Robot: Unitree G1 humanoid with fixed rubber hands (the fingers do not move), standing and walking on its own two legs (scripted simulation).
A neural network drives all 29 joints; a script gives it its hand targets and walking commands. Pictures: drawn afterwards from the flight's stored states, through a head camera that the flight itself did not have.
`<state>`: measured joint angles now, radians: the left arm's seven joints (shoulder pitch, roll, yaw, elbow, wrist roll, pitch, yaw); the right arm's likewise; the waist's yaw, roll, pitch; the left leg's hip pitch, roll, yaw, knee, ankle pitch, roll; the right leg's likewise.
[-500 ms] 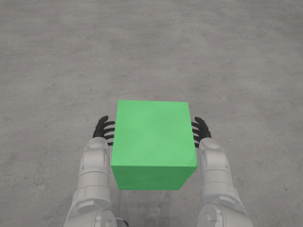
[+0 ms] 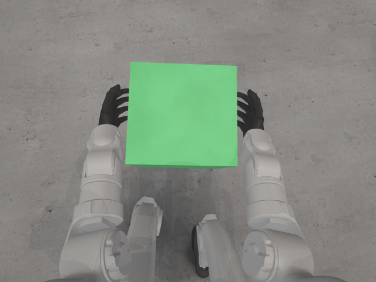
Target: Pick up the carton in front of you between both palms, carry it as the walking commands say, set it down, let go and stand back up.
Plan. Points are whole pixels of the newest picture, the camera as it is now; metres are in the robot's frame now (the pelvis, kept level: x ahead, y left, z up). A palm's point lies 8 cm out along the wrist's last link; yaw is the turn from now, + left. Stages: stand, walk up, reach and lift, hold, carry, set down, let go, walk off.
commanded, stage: set down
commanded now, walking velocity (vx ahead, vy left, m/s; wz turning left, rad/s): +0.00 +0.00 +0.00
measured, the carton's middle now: (181, 126) +0.44 +0.05 -0.15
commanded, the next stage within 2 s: none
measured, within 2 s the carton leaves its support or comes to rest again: rests again in 1.60 s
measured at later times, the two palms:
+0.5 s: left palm (113, 126) +0.44 +0.23 -0.23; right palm (220, 129) +0.47 -0.07 -0.22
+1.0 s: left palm (115, 131) +0.46 +0.25 -0.38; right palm (203, 130) +0.50 -0.04 -0.37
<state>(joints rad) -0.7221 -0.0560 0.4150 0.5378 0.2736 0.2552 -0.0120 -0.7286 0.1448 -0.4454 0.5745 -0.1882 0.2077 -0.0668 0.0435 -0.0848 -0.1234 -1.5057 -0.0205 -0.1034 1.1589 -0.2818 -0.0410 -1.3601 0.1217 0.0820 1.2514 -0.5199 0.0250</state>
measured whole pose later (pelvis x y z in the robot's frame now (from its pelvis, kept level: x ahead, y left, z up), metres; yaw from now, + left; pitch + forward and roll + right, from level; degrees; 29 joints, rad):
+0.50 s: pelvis -0.02 +0.01 -0.12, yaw -4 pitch +47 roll -6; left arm -0.99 0.08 0.42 0.67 0.20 0.27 0.00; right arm -1.00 0.05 -0.40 0.71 -0.12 0.21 -0.15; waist 0.08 -0.08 -0.12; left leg -2.05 -0.06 -0.14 1.61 -0.37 -0.05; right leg -1.88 0.17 0.06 1.70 -0.64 0.07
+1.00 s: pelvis -0.05 +0.01 -0.21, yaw -7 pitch +43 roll -6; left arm -1.31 0.24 0.44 0.81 0.17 0.29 0.00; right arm -1.39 -0.07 -0.35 0.90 -0.07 0.23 -0.21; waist 0.16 -0.10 0.20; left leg -2.28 -0.05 -0.15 1.92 -0.40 -0.08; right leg -2.11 0.25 0.04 2.01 -0.68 0.10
